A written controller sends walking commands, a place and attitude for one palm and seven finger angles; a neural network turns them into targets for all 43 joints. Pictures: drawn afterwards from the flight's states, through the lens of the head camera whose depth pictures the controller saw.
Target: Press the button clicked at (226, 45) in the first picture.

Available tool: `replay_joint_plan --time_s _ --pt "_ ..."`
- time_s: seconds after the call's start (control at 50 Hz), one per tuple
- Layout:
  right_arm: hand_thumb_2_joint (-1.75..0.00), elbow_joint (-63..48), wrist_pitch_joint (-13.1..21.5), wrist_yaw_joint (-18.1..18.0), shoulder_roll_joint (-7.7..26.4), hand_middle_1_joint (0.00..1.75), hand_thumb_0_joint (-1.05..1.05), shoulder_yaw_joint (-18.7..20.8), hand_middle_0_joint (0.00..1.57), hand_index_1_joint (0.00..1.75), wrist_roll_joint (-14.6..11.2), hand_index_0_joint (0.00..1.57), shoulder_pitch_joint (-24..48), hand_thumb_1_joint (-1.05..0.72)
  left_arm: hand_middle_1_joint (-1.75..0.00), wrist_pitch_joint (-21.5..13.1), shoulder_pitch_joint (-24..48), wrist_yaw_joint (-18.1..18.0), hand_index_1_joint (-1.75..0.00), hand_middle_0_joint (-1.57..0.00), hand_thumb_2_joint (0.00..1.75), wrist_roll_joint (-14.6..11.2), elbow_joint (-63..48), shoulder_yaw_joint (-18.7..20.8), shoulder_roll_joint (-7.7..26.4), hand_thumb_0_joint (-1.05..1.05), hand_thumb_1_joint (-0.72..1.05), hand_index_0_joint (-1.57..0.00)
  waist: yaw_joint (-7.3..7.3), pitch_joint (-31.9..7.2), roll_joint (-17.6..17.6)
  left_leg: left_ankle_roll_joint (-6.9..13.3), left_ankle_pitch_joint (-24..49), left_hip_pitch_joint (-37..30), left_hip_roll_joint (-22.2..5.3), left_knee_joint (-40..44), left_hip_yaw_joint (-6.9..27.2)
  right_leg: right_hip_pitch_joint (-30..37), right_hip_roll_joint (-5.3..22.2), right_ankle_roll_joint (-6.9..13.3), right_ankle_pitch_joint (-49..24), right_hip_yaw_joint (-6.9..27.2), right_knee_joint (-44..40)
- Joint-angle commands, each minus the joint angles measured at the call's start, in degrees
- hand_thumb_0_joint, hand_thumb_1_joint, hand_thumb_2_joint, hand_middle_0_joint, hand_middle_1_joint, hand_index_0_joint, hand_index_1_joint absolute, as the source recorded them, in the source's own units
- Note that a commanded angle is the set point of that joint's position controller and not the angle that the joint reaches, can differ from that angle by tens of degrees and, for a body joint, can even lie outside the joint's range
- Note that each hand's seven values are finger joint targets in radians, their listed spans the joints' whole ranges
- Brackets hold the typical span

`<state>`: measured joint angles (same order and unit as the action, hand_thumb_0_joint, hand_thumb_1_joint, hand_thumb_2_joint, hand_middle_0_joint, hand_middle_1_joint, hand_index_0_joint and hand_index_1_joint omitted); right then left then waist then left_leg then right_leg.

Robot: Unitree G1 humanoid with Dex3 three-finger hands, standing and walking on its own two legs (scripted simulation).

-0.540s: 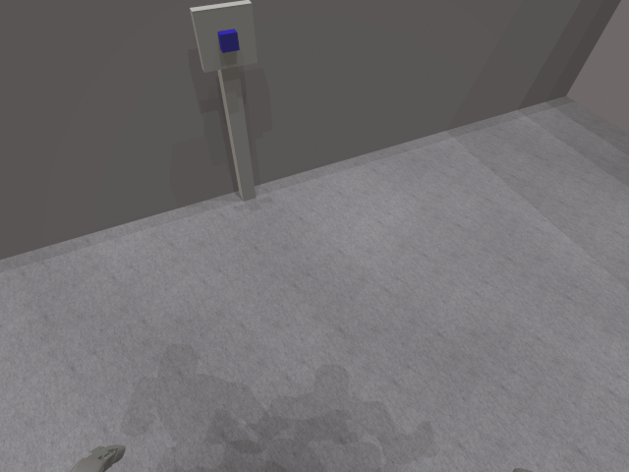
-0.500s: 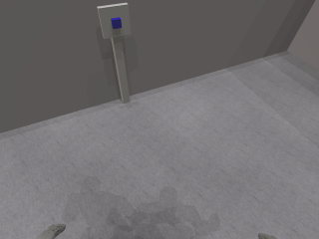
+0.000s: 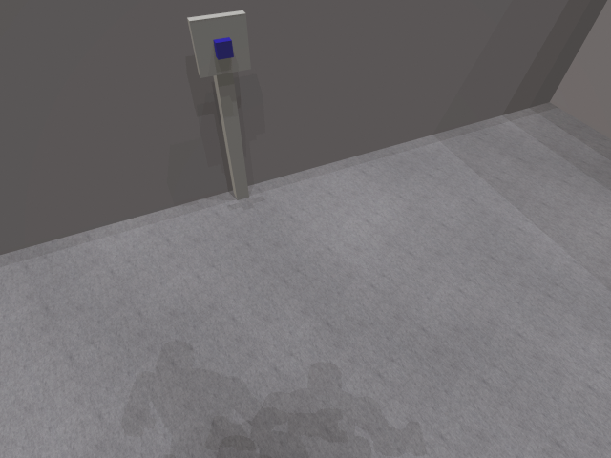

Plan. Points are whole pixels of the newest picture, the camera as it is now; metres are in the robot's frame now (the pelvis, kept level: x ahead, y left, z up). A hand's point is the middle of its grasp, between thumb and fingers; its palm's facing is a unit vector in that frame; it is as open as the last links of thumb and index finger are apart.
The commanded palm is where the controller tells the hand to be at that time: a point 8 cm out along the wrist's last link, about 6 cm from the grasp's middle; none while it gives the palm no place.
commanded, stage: stand and wait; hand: left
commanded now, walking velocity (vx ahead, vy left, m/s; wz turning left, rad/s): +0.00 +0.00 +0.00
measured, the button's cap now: (223, 48) +1.28 +0.34 -0.05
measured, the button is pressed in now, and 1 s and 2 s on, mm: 0 0 0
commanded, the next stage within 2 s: look at it before walking up in 0.44 s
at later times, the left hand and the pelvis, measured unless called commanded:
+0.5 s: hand out of the picture +0.07 +0.24 -0.15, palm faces -0.04 -0.94 -0.33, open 7.4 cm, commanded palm none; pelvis -0.02 -0.01 +0.00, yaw +0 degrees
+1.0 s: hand out of the picture +0.05 +0.24 -0.16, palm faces -0.04 -0.94 -0.33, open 7.4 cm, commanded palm none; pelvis -0.02 +0.00 +0.00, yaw -1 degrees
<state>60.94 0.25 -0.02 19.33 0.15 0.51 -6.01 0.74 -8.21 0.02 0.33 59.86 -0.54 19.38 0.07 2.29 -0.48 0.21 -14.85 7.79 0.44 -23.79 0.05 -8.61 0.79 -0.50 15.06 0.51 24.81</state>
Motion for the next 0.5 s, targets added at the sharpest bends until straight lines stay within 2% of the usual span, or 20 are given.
replay_joint_plan --time_s 0.0,0.14,0.36,0.48 --pt "-0.90 -3.35 1.70 -1.06 11.78 0.30 0.00 1.95 0.20 0.30 0.02 0.20 3.33 -0.90 -0.30 -2.00 2.88 -0.90 -0.30 -0.20 0.90 0.09 -3.79 2.69 12.00 0.00 0.90 -0.20 0.08 -6.48 0.42 1.90 15.55 -1.60 -6.80 2.98 4.73 2.48 5.99 2.42 -16.13 4.94 -3.04" --pt "-0.90 -1.90 1.49 -0.87 11.90 0.30 0.00 1.82 0.20 0.30 -0.09 0.20 2.68 -0.90 -0.30 -2.08 3.08 -0.85 -0.30 -0.20 0.90 0.15 -2.54 2.57 12.29 0.00 0.90 -0.20 0.04 -4.71 -0.41 1.63 11.18 -0.67 -6.82 4.38 4.98 1.33 5.95 2.44 -12.25 5.61 -4.75" --pt "-0.90 -1.04 1.55 -0.69 11.71 0.30 0.00 1.75 0.20 0.30 0.00 0.20 2.46 -0.90 -0.30 -2.21 3.24 -0.72 -0.30 -0.20 0.90 0.23 -2.04 2.54 12.12 0.00 0.90 -0.20 0.08 -3.44 -0.10 1.43 8.56 -0.03 -6.82 5.35 5.21 -0.20 5.99 2.45 -8.22 6.42 -6.44" --pt "-0.90 -0.88 1.70 -0.67 11.66 0.30 0.00 1.79 0.20 0.30 0.01 0.20 2.20 -0.90 -0.30 -2.27 3.32 -0.67 -0.30 -0.20 0.90 0.24 -2.07 2.51 11.96 0.00 0.90 -0.20 -0.06 -4.40 0.32 1.43 9.24 -0.55 -7.02 5.45 5.30 -0.11 5.88 2.44 -8.73 6.46 -6.32"
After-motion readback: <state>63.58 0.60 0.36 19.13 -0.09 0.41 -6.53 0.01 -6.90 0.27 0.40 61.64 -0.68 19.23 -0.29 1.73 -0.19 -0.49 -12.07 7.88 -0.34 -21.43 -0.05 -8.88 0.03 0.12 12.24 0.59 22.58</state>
